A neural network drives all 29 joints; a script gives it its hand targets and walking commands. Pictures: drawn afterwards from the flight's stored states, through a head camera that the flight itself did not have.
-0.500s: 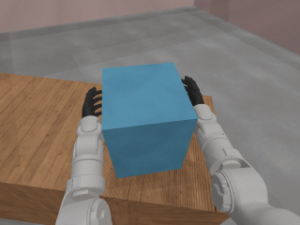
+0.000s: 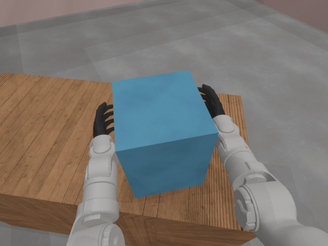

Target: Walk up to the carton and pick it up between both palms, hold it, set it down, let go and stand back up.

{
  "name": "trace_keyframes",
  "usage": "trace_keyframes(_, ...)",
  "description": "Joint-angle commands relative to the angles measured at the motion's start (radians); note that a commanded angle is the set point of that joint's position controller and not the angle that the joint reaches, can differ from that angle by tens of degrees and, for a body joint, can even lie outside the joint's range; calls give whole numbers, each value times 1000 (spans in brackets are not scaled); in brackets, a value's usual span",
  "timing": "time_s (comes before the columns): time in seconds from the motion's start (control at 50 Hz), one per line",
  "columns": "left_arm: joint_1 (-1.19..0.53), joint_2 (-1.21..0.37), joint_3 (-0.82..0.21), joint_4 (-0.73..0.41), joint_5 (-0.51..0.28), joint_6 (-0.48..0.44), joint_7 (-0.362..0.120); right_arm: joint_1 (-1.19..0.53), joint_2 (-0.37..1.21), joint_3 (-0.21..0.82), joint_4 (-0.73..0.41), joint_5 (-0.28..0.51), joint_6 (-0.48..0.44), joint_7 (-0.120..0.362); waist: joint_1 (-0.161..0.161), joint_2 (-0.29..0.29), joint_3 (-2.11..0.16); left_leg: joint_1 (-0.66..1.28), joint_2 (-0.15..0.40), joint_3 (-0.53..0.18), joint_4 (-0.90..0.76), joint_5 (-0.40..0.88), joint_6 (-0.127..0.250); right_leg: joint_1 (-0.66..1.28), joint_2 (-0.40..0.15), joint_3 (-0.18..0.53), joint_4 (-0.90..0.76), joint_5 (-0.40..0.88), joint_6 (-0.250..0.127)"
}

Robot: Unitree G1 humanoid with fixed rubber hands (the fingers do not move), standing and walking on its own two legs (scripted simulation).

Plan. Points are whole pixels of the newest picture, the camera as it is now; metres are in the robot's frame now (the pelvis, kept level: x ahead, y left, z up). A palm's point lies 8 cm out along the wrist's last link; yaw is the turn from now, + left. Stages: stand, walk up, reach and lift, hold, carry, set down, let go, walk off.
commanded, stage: set down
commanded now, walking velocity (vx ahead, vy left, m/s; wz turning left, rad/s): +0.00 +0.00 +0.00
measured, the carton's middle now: (161, 136) +0.39 +0.08 +0.04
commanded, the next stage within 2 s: none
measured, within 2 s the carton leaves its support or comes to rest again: rests again in 1.78 s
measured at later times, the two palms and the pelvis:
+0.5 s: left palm (105, 143) +0.34 +0.21 +0.04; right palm (211, 119) +0.45 -0.06 +0.07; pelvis +0.00 +0.00 +0.00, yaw -1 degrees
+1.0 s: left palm (104, 144) +0.33 +0.22 +0.04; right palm (210, 118) +0.45 -0.05 +0.07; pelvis +0.00 +0.00 +0.00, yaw +0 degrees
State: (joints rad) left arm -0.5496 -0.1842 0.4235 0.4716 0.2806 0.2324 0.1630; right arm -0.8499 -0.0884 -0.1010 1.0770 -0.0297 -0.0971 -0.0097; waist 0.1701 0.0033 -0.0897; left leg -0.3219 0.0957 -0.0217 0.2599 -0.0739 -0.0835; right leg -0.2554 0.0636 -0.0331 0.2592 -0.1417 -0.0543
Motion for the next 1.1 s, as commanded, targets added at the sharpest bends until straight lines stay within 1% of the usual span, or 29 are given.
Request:
trace_keyframes(0.0,-805,-439,-399,-144,-56,-119,-101,-636,539,118,-175,-62,-76,118,1,-64,-683,286,-77,122,76,365,45,147,-27,-46,15,272,75)
trace_keyframes(0.02,-752,-431,-361,-108,-37,-121,-108,-623,545,123,-166,-69,-81,118,27,-63,-623,270,-83,133,75,373,52,174,-36,-33,19,318,86)
trace_keyframes(0.04,-748,-418,-354,-88,-25,-122,-115,-648,528,123,-184,-80,-82,116,11,-73,-658,247,-87,134,75,370,45,205,-35,-35,33,360,91)
trace_keyframes(0.06,-706,-429,-322,-74,-5,-124,-119,-635,547,135,-162,-78,-82,122,42,-62,-614,238,-91,145,69,388,40,237,-42,-33,36,414,96)
trace_keyframes(0.1,-697,-417,-310,-30,-3,-121,-119,-647,498,84,-132,-103,-83,138,25,-67,-596,209,-88,142,47,334,46,207,-38,-40,29,306,88)
trace_keyframes(0.12,-745,-432,-320,-74,-6,-137,-117,-661,502,78,-111,-99,-96,144,43,-47,-619,213,-78,142,63,363,37,191,-35,-42,40,315,84)
trace_keyframes(0.16,-774,-459,-355,-139,-24,-169,-94,-647,495,67,-105,-92,-124,142,22,-26,-741,284,-72,142,79,416,27,139,-22,-57,31,332,77)
trace_keyframes(0.18,-739,-462,-369,-135,-35,-182,-85,-671,525,120,-155,-76,-135,136,61,-32,-789,282,-82,146,105,500,22,166,-24,-47,46,428,78)
trace_keyframes(0.26,-720,-455,-372,-85,-27,-204,-85,-663,508,123,-112,-83,-148,135,34,-48,-728,195,-83,139,105,448,26,207,-37,-36,74,496,84)
trace_keyframes(0.28,-741,-456,-373,-73,-31,-205,-81,-638,504,101,-93,-96,-142,135,11,-41,-764,203,-84,138,98,413,25,182,-26,-43,65,436,82)
trace_keyframes(0.3,-700,-455,-339,-53,-16,-204,-84,-626,525,120,-80,-93,-137,133,43,-46,-698,200,-84,144,101,434,26,198,-30,-37,60,426,83)
trace_keyframes(0.38,-694,-482,-400,-103,-53,-226,-71,-608,506,115,-96,-85,-161,132,9,-37,-790,253,-76,138,117,479,19,146,-8,-56,42,381,64)
trace_keyframes(0.42,-689,-434,-355,-65,-28,-240,-74,-637,522,135,-117,-87,-170,129,53,-66,-775,195,-79,146,118,456,34,190,-25,-32,66,451,77)
trace_keyframes(0.46,-721,-457,-375,-72,-37,-255,-72,-656,506,111,-117,-115,-171,133,23,-41,-780,194,-76,138,107,444,17,185,-14,-50,74,392,69)
trace_keyframes(0.48,-721,-443,-347,-43,-31,-260,-80,-659,501,102,-119,-117,-176,138,47,-71,-776,175,-76,148,105,433,27,179,-13,-55,63,372,76)
trace_keyframes(0.52,-690,-451,-351,-17,-34,-265,-77,-603,490,83,-57,-136,-177,143,29,-94,-747,197,-68,139,107,435,32,129,-14,-58,57,382,69)
trace_keyframes(0.58,-721,-441,-326,-11,-15,-265,-71,-638,495,74,-73,-146,-176,146,48,-65,-727,204,-67,139,97,396,33,124,-13,-57,34,254,55)
trace_keyframes(0.62,-725,-456,-328,-6,-18,-275,-77,-604,500,48,-16,-146,-177,145,22,-63,-707,176,-72,144,91,384,31,120,-21,-51,45,301,67)
trace_keyframes(0.68,-713,-422,-293,24,3,-278,-71,-649,470,23,-44,-161,-176,159,52,-54,-686,174,-71,157,88,335,38,80,-12,-57,27,185,61)
trace_keyframes(0.76,-678,-422,-279,32,9,-294,-81,-596,502,27,-10,-173,-179,159,50,-83,-688,154,-78,166,91,380,44,139,-17,-49,44,303,75)
trace_keyframes(0.78,-690,-436,-296,16,3,-291,-78,-601,465,7,-12,-187,-180,159,20,-62,-706,175,-71,150,99,381,30,121,-7,-61,50,266,60)
trace_keyframes(0.82,-710,-410,-263,9,9,-303,-78,-618,480,14,-16,-186,-181,162,59,-79,-679,161,-76,166,84,358,43,111,-15,-55,28,202,64)
trace_keyframes(0.86,-675,-401,-252,40,26,-290,-80,-590,469,-14,-13,-206,-174,166,31,-71,-651,143,-82,161,68,308,49,121,-18,-56,19,171,59)
trace_keyframes(0.9,-641,-393,-238,66,30,-293,-88,-601,482,-7,-17,-210,-179,162,52,-99,-642,139,-81,171,73,337,56,140,-21,-53,25,217,66)
trace_keyframes(0.94,-642,-431,-284,52,24,-305,-93,-543,484,-32,4,-227,-188,162,3,-54,-643,180,-75,162,83,355,39,105,-15,-65,25,211,62)
trace_keyframes(0.96,-653,-400,-245,48,27,-316,-90,-570,497,-20,2,-215,-193,168,50,-79,-670,136,-76,171,83,346,49,130,-21,-54,32,208,64)
trace_keyframes(1.0,-630,-408,-242,71,40,-311,-94,-536,472,-43,29,-239,-187,169,22,-63,-611,132,-79,170,71,345,47,129,-26,-53,36,237,67)
trace_keyframes(1.04,-562,-395,-211,90,54,-296,-102,-515,474,-26,26,-224,-181,166,35,-91,-553,150,-77,170,65,334,55,157,-21,-52,21,215,72)
trace_keyframes(1.08,-592,-407,-222,90,61,-303,-98,-537,460,-52,19,-238,-191,170,34,-55,-551,132,-75,169,68,327,49,115,-25,-61,23,186,67)
